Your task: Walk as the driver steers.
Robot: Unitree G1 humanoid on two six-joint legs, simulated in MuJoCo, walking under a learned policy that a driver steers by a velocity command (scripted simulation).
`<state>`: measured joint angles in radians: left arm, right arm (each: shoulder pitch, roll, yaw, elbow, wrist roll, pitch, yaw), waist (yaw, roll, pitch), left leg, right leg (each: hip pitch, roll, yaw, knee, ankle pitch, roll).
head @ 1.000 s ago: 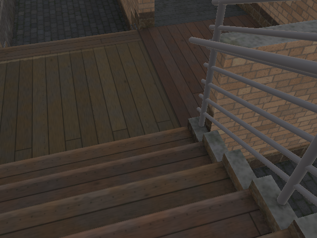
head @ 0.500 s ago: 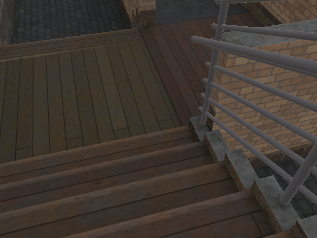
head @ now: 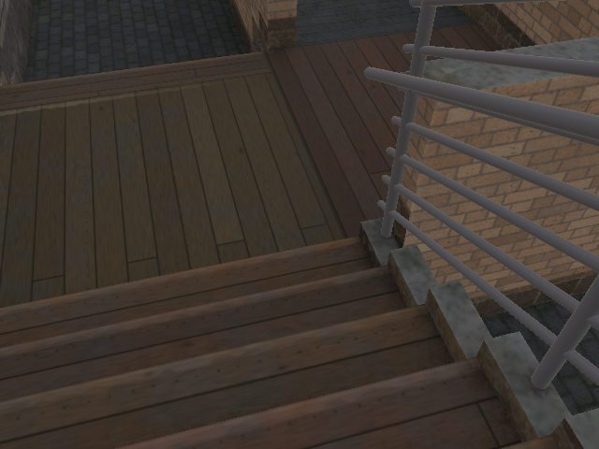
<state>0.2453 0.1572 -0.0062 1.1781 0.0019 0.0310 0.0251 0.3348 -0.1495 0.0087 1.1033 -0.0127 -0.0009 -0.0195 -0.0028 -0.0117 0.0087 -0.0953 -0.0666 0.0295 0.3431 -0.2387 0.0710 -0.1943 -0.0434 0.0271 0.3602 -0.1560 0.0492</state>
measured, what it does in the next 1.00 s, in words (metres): walks ahead: right foot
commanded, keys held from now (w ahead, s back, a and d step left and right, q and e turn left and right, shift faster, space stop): no key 0.46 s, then w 0.36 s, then w+q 0.18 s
